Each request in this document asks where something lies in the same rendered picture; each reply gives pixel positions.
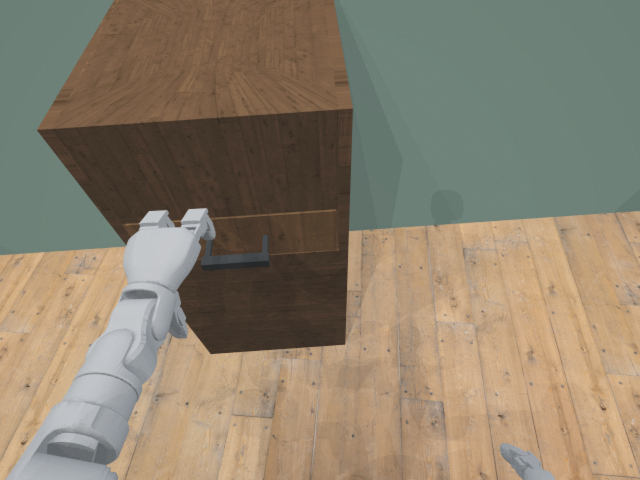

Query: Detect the robot left forearm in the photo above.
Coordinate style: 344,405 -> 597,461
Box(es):
5,282 -> 177,480

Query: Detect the handle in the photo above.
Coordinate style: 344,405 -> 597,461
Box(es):
201,235 -> 270,271

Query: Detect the drawer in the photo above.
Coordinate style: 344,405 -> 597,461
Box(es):
125,209 -> 337,259

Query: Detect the robot left upper arm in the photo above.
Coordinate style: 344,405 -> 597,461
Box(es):
16,452 -> 118,480

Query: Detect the robot left hand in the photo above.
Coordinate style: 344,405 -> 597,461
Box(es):
123,208 -> 216,339

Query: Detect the robot right hand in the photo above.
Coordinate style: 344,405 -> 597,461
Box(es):
500,443 -> 556,480

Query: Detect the cabinet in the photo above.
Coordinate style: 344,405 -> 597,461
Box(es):
37,0 -> 353,354

